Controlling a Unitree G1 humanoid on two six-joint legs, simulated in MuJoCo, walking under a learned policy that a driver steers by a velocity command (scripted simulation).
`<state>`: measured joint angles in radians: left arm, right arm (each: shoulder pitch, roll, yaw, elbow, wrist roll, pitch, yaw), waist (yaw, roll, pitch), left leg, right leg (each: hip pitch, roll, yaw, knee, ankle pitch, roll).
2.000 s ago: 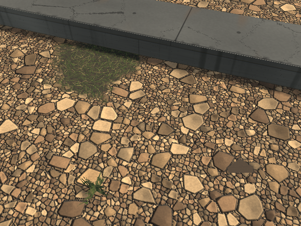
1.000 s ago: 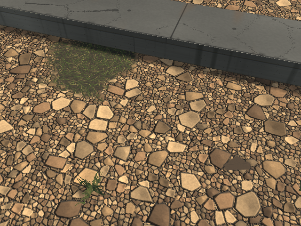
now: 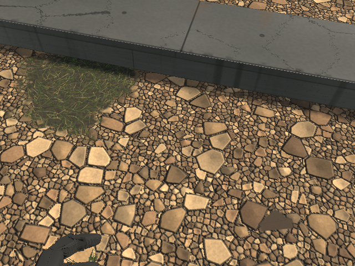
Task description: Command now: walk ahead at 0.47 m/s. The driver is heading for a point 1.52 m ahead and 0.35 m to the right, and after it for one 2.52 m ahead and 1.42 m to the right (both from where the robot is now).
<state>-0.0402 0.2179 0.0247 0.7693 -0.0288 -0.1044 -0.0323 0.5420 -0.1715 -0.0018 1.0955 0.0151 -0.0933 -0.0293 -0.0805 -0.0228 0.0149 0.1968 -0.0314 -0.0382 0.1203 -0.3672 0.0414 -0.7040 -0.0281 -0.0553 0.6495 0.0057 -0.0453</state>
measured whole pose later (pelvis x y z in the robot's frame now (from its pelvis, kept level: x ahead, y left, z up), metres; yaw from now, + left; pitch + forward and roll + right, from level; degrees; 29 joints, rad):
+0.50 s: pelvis +0.28 +0.00 +0.02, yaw +0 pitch +2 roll -2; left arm 0.37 0.25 0.05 0.99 -0.02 -0.09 0.00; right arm 0.09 -0.25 -0.05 0.87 0.01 -0.09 0.00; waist 0.08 0.03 0.00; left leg -0.65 0.12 -0.03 0.62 0.06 0.00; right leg -0.03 0.07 -0.04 0.21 -0.22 -0.05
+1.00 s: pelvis +0.55 +0.06 +0.02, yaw +0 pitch +2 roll +1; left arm 0.08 0.26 0.06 0.87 -0.01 -0.07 -0.01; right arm 0.39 -0.22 -0.05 0.98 0.01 -0.09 0.00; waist -0.06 -0.05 0.00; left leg -0.01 -0.06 0.06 0.19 -0.21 0.05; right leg -0.68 -0.12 0.03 0.67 0.07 -0.02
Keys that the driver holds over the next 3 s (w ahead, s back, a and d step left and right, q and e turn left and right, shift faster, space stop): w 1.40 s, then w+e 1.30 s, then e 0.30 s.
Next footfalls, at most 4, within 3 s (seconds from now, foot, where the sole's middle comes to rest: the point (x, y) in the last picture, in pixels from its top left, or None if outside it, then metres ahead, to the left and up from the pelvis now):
0.08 right None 0.25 -0.10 -0.76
0.62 left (128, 253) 0.51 0.15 -0.76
1.16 right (185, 174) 0.84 -0.09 -0.76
1.66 left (136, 132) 1.08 0.12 -0.76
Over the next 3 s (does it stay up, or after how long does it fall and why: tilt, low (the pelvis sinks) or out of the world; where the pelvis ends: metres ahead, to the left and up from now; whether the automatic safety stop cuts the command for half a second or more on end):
stays up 1.51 -0.23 0.17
